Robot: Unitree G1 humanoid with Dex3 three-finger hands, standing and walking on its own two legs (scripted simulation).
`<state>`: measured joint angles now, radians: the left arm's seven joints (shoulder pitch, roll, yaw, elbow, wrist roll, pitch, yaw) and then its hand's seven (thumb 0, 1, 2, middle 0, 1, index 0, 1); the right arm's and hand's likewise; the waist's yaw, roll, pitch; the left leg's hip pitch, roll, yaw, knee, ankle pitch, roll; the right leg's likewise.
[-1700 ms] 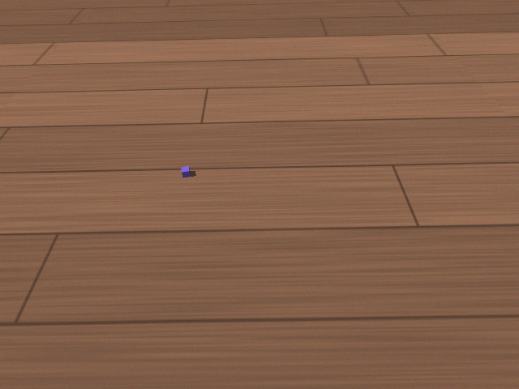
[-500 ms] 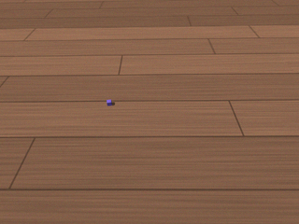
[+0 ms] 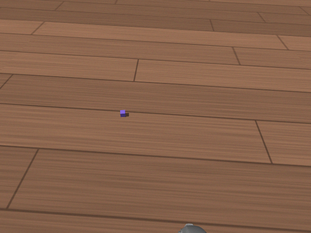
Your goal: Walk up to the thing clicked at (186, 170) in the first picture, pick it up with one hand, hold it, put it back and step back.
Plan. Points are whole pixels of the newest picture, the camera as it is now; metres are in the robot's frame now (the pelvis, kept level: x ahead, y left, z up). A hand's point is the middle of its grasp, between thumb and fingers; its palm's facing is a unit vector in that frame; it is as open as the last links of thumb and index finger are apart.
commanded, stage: walk up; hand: left
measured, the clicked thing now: (122, 113) +1.18 +0.23 -0.75
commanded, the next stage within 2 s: none
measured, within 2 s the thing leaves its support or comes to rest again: neither
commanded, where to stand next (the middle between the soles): +0.79 -0.03 m, yaw +2 degrees
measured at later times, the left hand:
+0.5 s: hand (72, 201) +0.26 +0.25 -0.14, palm faces +0.03 -0.94 -0.35, open 7.4 cm
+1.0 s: hand (85, 134) +0.50 +0.27 -0.14, palm faces -0.07 -0.93 -0.37, open 7.4 cm
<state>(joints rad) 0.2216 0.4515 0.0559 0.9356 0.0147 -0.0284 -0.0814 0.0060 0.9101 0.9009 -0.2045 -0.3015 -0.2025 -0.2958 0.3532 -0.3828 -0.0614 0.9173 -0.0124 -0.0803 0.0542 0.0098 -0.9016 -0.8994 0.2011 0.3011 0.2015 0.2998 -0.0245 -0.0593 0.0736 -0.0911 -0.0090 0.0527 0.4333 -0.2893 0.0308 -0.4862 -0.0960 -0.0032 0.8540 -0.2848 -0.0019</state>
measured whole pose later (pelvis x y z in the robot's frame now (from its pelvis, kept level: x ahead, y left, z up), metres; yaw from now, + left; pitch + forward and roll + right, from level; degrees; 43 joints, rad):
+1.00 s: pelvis +0.43 -0.01 -0.01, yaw +0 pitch -2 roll +2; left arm 0.27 0.43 0.06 0.88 0.02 -0.03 -0.09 0.00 0.91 0.90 -0.21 -0.30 -0.20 -0.30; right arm 0.39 -0.43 -0.05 0.84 -0.01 -0.08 0.05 0.01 -0.90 -0.90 0.20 0.30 0.20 0.30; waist -0.03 -0.02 0.07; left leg -0.10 0.04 0.11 0.49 -0.35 -0.01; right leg -0.44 -0.11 -0.02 0.62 -0.16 -0.02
